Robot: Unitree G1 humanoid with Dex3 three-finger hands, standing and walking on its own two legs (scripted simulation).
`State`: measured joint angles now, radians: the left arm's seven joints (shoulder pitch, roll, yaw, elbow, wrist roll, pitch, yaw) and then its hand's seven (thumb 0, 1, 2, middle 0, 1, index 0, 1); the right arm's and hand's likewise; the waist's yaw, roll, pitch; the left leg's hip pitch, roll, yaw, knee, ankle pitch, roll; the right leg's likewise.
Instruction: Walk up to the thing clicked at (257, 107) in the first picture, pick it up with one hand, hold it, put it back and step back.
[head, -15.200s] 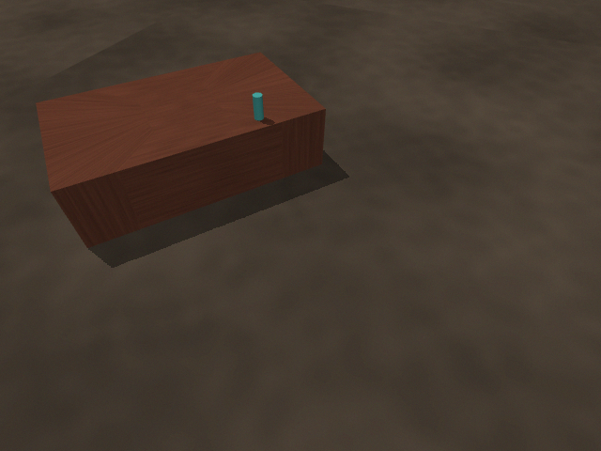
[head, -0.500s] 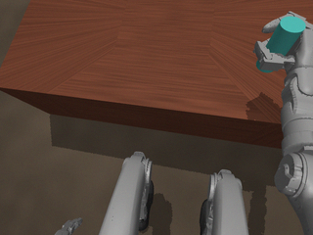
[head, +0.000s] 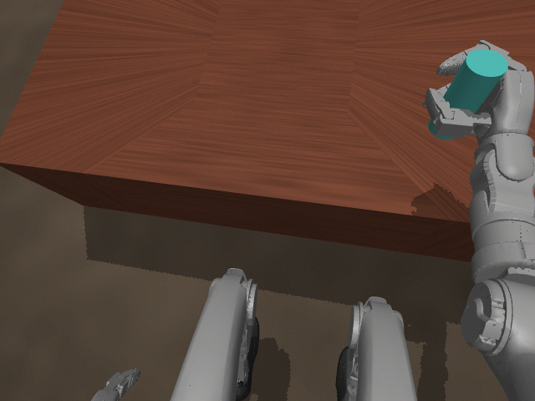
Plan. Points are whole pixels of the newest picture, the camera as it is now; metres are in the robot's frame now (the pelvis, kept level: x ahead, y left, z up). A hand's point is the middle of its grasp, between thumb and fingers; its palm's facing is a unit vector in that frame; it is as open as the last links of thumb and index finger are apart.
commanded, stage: lift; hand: right
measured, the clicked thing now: (463, 99) +0.54 -0.17 +0.02
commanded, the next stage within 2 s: hold in 1.54 s
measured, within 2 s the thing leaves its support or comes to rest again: neither
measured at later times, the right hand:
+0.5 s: hand (512, 95) +0.47 -0.16 +0.13, palm faces +0.05 +1.00 -0.03, open 6.1 cm
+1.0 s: hand out of the picture +0.42 -0.16 +0.20, palm faces +0.05 +1.00 -0.02, open 6.1 cm
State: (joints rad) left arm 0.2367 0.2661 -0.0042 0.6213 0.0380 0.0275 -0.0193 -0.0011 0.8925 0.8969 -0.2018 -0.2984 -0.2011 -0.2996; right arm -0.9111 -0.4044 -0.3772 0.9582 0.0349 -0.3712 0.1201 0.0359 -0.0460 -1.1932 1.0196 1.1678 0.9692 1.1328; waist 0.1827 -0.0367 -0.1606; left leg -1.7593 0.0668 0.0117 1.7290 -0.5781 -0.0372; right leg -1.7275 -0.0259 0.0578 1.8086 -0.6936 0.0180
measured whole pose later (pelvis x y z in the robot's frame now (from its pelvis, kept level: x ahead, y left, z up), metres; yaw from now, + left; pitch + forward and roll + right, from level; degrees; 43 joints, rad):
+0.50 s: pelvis +0.02 +0.00 +0.10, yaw +0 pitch +26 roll +2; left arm 0.23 0.24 0.02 0.64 0.00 0.00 0.01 0.00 0.88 0.91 -0.20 -0.29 -0.19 -0.30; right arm -0.54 -0.27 -0.26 0.66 0.10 -0.32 0.09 0.04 -0.05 -1.19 1.02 1.17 0.97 1.13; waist 0.10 -0.02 -0.16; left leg -1.33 0.06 0.03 1.40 -0.53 -0.03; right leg -1.29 -0.04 0.04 1.47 -0.63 0.02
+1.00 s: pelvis +0.04 +0.00 +0.17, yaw -1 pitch +16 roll +1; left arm 0.22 0.23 0.02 0.67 0.00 -0.05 0.03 0.00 0.88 0.90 -0.19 -0.29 -0.19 -0.30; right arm -0.29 -0.22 -0.19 0.54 0.15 -0.37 0.10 0.04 -0.05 -1.19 1.02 1.17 0.97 1.13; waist 0.06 -0.01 -0.10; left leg -0.92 0.05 0.03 1.08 -0.44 -0.03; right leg -0.88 -0.05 0.02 1.14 -0.54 0.02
